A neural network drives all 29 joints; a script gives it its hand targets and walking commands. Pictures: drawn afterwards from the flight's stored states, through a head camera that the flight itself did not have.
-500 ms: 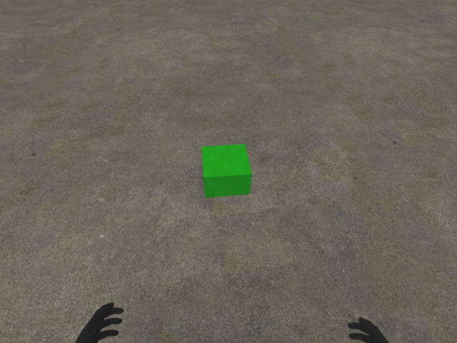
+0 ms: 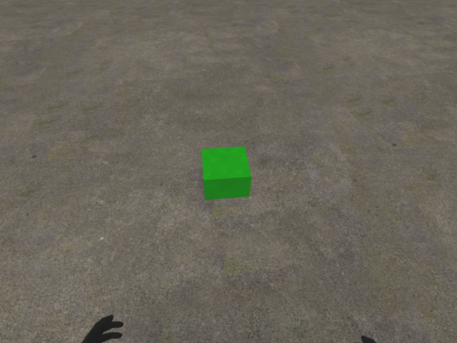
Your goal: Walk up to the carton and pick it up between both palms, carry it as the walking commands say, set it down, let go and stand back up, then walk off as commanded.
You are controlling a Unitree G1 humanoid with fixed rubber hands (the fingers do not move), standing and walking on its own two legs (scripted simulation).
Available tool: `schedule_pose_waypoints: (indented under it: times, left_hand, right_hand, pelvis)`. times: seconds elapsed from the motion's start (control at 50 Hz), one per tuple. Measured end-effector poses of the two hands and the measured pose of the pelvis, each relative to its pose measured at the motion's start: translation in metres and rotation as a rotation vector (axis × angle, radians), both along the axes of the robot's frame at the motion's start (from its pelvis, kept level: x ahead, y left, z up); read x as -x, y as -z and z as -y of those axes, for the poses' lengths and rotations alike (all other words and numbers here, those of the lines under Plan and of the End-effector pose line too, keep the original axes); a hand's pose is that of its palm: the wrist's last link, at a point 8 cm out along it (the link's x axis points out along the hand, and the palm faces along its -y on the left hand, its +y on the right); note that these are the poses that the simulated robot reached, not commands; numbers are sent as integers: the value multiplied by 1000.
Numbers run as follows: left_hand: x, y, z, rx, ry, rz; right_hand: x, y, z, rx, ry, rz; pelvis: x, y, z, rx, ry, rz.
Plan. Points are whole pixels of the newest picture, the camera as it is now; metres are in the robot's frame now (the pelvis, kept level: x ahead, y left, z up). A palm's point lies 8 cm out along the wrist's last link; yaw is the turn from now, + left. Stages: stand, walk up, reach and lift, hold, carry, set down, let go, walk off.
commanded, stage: walk up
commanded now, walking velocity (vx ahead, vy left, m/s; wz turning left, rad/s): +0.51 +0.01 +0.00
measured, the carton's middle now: (225, 172) +1.13 +0.04 -0.68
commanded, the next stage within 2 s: none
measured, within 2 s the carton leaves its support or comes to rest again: neither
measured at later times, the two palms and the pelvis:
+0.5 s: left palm (120, 257) +0.33 +0.25 -0.09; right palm out of the picture +0.15 -0.26 -0.10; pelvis +0.17 +0.01 +0.01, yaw +0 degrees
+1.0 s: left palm (109, 237) +0.40 +0.31 -0.14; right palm (302, 176) +0.58 -0.19 -0.09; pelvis +0.41 +0.06 -0.01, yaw +0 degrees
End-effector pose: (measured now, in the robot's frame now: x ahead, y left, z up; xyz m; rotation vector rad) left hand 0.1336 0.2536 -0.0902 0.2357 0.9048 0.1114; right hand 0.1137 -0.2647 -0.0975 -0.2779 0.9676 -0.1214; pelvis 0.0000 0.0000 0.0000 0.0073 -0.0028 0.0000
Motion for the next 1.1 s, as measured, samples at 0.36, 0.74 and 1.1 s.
schedule_pose_waypoints:
  times: [0.36,0.74,1.1]
  left_hand:
    - [-43,15,-28,56,-33,-155]
    - [-191,10,-9,-24,-77,-203]
    - [-364,37,-54,68,-90,-215]
  right_hand:
    - [-27,-16,-23,33,40,-134]
    - [-260,9,-5,-36,-16,-103]
    - [-442,-20,-57,52,-32,-30]
  pelvis:
    - [-103,-13,-31,26,-5,-10]
    - [-279,-6,-3,-22,-9,-61]
    - [-447,-7,-58,37,-2,12]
